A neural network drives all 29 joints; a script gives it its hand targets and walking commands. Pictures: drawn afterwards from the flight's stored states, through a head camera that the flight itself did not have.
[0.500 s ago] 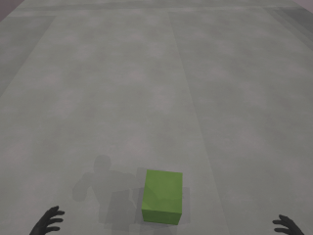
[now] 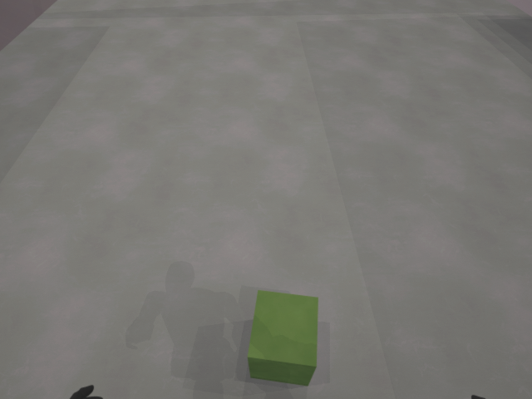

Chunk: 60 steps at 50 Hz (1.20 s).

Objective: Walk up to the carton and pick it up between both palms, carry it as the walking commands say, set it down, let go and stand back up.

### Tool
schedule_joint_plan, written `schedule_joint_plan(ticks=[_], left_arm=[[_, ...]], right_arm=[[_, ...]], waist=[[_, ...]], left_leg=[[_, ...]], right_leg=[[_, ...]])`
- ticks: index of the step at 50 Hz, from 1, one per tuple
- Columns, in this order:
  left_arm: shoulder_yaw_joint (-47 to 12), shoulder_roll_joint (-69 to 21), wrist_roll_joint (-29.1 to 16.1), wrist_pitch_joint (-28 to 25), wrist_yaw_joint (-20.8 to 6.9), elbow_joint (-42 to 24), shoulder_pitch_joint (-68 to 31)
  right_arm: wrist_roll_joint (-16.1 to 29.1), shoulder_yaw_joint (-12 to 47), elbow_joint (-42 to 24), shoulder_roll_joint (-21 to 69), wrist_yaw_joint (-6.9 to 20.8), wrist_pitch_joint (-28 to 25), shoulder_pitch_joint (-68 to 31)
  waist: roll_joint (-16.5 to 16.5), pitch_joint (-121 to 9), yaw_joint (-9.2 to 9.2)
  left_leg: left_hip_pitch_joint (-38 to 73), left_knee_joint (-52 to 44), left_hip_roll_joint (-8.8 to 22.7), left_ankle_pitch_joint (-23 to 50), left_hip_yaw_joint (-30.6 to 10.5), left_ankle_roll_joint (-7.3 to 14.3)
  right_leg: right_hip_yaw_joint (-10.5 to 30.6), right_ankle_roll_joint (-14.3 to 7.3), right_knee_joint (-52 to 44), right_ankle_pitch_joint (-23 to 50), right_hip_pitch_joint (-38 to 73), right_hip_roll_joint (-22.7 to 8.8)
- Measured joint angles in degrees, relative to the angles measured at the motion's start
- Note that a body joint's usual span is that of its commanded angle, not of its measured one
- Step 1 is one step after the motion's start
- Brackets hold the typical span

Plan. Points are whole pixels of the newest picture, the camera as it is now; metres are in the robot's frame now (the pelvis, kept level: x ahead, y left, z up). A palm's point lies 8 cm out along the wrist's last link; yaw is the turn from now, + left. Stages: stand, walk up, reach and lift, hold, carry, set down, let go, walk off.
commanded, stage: walk up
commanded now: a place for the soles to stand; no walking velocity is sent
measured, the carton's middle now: (283, 338) +0.43 -0.02 -0.65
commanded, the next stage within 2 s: stand in 0.12 s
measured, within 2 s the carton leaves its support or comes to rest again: neither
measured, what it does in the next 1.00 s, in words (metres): lowers itself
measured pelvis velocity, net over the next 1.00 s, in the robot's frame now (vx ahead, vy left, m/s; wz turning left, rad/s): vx -0.04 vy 0.00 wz -0.12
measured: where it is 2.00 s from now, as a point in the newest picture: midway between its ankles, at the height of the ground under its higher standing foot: outside the picture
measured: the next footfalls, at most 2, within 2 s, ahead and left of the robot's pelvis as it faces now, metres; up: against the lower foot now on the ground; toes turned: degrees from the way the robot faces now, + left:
none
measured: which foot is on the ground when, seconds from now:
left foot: down 0.00-1.00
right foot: down 0.00-1.00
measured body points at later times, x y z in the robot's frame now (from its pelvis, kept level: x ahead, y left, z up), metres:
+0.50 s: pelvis -0.01 +0.00 -0.01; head +0.07 +0.01 +0.43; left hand +0.19 +0.30 -0.10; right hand +0.16 -0.31 -0.09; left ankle +0.03 +0.13 -0.74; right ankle -0.03 -0.14 -0.74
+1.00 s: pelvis -0.04 +0.00 -0.06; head +0.12 -0.01 +0.36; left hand +0.26 +0.26 -0.15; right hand +0.26 -0.28 -0.15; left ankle +0.03 +0.13 -0.74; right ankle -0.03 -0.14 -0.74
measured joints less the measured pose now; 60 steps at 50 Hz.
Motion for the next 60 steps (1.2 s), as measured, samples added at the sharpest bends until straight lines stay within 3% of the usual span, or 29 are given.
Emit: schedule_joint_plan(ticks=[16, 20, 23, 27, 33, 45, 60], left_arm=[[0.2, -0.2, 0.1, -0.4, 0.4, 0.9, 0.7], [3.3, -1.4, 0.6, 6.1, -1.7, -13.6, 1.5], [6.1, -2.4, 2.8, 10.3, -2.4, -20.4, -1.9], [8.5, -3.9, 4.0, 13.1, -2.3, -23.1, -4.6], [10.6, -6.7, 3.0, 12.0, -2.7, -22.9, -4.7], [8.0, -7.2, -0.7, 11.1, -1.2, -23.7, -12.9], [10.1, -7.6, -0.8, 13.6, -1.0, -16.7, -36.7]], right_arm=[[-0.2, -0.3, 0.9, 0.7, -0.3, -0.3, -0.2], [-3.8, -4.3, -13.7, 2.6, 2.7, 5.5, -1.5], [-6.2, -6.5, -20.2, 4.4, 3.7, 9.5, -3.8], [-6.7, -6.8, -23.9, 4.7, 4.2, 12.4, -3.6], [-5.2, -5.7, -26.6, 4.4, 5.2, 12.0, -4.4], [-2.9, -5.3, -22.4, 5.9, 1.5, 11.2, -18.1], [-1.3, -6.2, -16.9, 6.4, 0.5, 13.9, -38.6]], waist=[[0.1, -0.4, 0.11], [0.0, -0.1, 1.21], [-0.7, 3.2, 1.76], [-1.3, 3.7, 2.31], [-1.1, 1.5, 2.78], [-1.2, -3.2, 3.07], [-0.8, -2.5, 2.81]], left_leg=[[0.9, -1.3, -0.3, 0.1, 0.1, 0.2], [-5.6, 4.9, 1.1, -2.5, 2.6, -0.2], [-6.6, 6.2, 2.0, -3.0, 4.1, -0.4], [-8.8, 6.6, 2.8, -3.2, 5.7, -0.6], [-16.4, 12.4, 3.1, -6.0, 7.4, -0.4], [-34.5, 22.4, 2.2, -7.6, 5.7, -0.6], [-50.7, 29.2, 2.6, -5.8, 5.1, -0.6]], right_leg=[[0.1, 0.4, -1.5, 0.2, 1.1, -0.3], [3.7, 0.3, 5.6, -1.8, -7.2, 0.9], [5.7, -0.1, 7.5, -2.0, -9.2, 1.8], [7.5, -0.4, 8.4, -1.8, -12.4, 2.6], [9.8, -0.1, 15.3, -4.6, -21.3, 2.8], [9.6, -0.1, 26.4, -7.3, -39.3, 2.6], [10.4, 0.1, 33.1, -5.3, -55.6, 3.7]])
